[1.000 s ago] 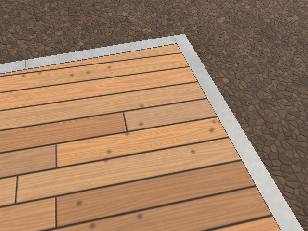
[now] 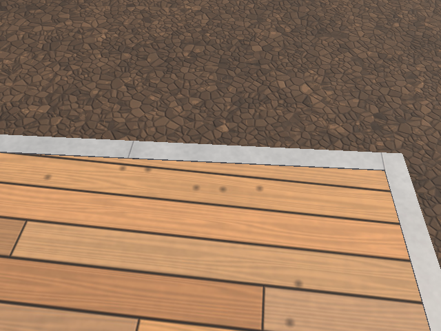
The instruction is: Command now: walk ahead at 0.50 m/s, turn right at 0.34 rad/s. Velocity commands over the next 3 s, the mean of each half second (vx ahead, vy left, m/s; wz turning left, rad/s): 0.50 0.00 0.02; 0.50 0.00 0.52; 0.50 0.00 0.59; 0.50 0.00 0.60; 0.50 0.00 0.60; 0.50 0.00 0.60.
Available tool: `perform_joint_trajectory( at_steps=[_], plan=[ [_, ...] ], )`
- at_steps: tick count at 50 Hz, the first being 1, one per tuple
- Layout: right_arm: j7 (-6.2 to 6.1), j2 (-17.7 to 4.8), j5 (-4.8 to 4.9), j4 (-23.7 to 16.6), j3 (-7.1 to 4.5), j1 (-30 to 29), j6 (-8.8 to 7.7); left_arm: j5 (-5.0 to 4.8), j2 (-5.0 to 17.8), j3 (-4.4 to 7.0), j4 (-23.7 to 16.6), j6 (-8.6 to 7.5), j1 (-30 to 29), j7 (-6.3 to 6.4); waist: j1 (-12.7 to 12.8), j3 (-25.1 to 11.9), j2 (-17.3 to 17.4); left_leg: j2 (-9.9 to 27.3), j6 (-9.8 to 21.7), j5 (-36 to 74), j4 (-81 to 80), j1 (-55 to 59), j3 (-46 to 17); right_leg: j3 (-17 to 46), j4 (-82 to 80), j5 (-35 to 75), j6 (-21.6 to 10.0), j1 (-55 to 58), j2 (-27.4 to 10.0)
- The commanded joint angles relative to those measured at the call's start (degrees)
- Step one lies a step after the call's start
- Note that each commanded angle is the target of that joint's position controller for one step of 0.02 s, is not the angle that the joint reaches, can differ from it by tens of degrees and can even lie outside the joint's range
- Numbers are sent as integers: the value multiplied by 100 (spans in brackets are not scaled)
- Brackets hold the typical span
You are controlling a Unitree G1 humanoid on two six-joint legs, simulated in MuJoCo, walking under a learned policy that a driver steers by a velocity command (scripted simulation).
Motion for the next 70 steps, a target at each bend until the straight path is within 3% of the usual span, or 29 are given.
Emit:
perform_joint_trajectory(
  at_steps=[1,5,10,15,17,18,19,20,21,22,24,26,33,41,43,44,45,46,47,48,49,50,51,56,60,65,68,69,70],
  plan=[
    [-5,-587,-39,-108,-212,84,-188,-3,262,121,-352,83,129,24,-9,-160,819,1511,904,871,-1679,795,-1190,312,133,656,64,-937,-395],
    [-104,-712,-71,158,-285,232,-218,39,176,128,-540,129,-336,12,-48,64,581,1493,868,1548,-1806,994,-425,464,-670,1592,138,-1390,-351],
    [-137,-965,136,529,-320,719,-87,142,-44,-25,-911,9,-1446,-155,-336,434,390,1409,933,1370,-1883,1143,-315,-140,-2470,2189,18,-1143,-278],
    [-150,-1229,227,831,-386,1047,83,72,242,26,-1143,-128,-1863,-270,-304,399,580,1684,803,1584,-1325,1823,-735,-215,-3386,1491,-137,-713,-32],
    [-168,-1260,237,867,-375,878,135,97,516,180,-923,-175,-1045,-232,237,-116,676,1442,584,2793,-331,1694,-591,-470,-3755,1460,-324,699,288],
    [-177,-1036,183,855,-290,914,126,131,850,341,-660,-176,-118,-159,623,-799,589,1097,365,2695,846,1064,-358,-337,-3578,1703,-504,2236,144],
    [-155,-467,78,656,-111,1256,60,298,1435,481,-569,-148,713,-75,700,-1865,-433,445,-20,783,3069,-865,-57,1543,-3472,1488,-1134,4515,-1387],
    [-142,-198,137,702,-15,1558,-29,283,1375,435,-556,-122,819,-73,599,-2562,-1319,-139,-156,-2370,4343,-1968,-825,3550,-4380,639,-1559,5073,-2137],
    [-134,-804,322,681,-205,1128,-52,245,914,302,-567,-130,580,-74,667,-1824,-784,137,-113,-2176,4874,-2494,-1219,3087,-4627,205,-1323,4490,-1951],
    [-147,-881,356,552,-239,776,-44,174,696,231,-568,-143,174,-73,507,-1062,-680,398,-49,-1687,4836,-2718,-1053,2254,-4761,313,-1130,3728,-1796],
    [-201,-763,232,595,-287,674,63,193,293,133,-555,-203,-506,-104,111,-402,-537,766,-57,-835,4344,-2204,-1020,1146,-5195,889,-919,2440,-1340],
    [-184,-521,252,672,-277,888,226,252,182,143,-486,-291,-759,-103,-121,-267,-541,857,-93,-458,4244,-1750,-1012,541,-5535,1315,-915,1903,-1200],
    [-90,-345,166,313,-238,21,320,275,524,280,-154,-301,-579,81,-46,219,-149,826,-199,1020,2595,-2269,-936,-780,-5844,2147,-904,2123,-1155],
    [164,-443,152,-237,-212,-959,333,52,930,435,84,-48,-271,132,156,476,-105,536,209,396,1248,-2084,-158,-1454,-5236,3296,-681,3225,-1464],
    [158,-678,161,-186,-349,-399,370,-18,1091,479,48,30,-421,143,-237,3,-271,88,456,-132,1218,-1122,222,-1627,-4159,5219,-541,3299,-1388],
    [127,-912,186,21,-502,426,378,-64,1088,466,21,74,-562,135,-731,-416,-157,-234,648,107,846,13,373,-1801,-3017,5577,-381,3008,-1170],
    [19,-1387,202,304,-732,1425,418,27,914,392,-34,56,-488,145,-1136,-929,272,-141,903,273,645,1732,-222,-1822,-1353,4361,-91,1832,-910],
    [-49,-2111,264,311,-839,1308,392,303,19,125,-357,-66,-25,96,-433,-1145,1964,1324,1868,-489,111,3430,-3332,-1502,770,-853,318,-824,198],
    [13,-1774,184,47,-693,1389,256,108,266,104,-452,-316,-401,37,-675,-2085,1322,1917,2284,-1532,-940,3863,-5313,42,1546,-1545,247,-1531,522],
    [53,-1370,129,94,-575,1237,149,-136,617,192,-626,-449,-1047,-5,-811,-1369,851,1846,1940,-1159,-1144,3521,-4689,192,1531,-997,75,-2071,256],
    [51,-1196,146,74,-518,949,91,-95,555,165,-647,-521,-1132,15,-601,-923,560,1634,1733,-671,-1059,2801,-3967,191,1083,-482,-55,-1972,-4],
    [39,-966,148,-2,-447,505,82,80,579,193,-553,-529,-1099,65,-346,-617,305,1390,1551,-29,-1032,2006,-3345,214,576,-127,-52,-1557,-213],
    [10,-807,88,-108,-383,237,73,157,649,244,-509,-473,-973,72,-130,-538,408,1218,1473,496,-1111,1459,-2960,273,233,114,-38,-1099,-341],
    [-174,-1056,126,-87,-429,489,43,258,365,195,-671,-220,-1366,72,-104,-181,335,871,1414,1530,-1391,648,-2191,65,-1243,1050,345,-894,-189],
    [-255,-1042,151,3,-423,794,110,205,189,113,-905,-248,-2135,-6,-403,-5,628,535,1068,957,-1299,414,-1915,24,-2863,2409,408,-543,149],
    [-284,-1009,197,157,-422,1159,192,137,342,135,-1166,-353,-2612,-130,-570,47,718,752,961,646,-774,922,-2493,159,-3674,2372,266,-338,346],
    [-331,-1039,181,133,-443,1060,269,118,524,216,-1114,-445,-2234,-156,-331,-42,974,851,856,1064,-260,1209,-2885,126,-3878,1666,65,169,416],
    [-326,-960,180,78,-413,926,284,138,627,285,-978,-474,-1713,-127,-45,-267,1002,657,735,1473,148,1115,-2822,8,-4113,1730,-77,904,462],
    [-293,-722,136,-31,-320,802,270,227,846,372,-855,-501,-950,-93,329,-913,821,354,541,1486,1226,667,-2536,366,-3953,1773,-372,2250,-29]
  ],
)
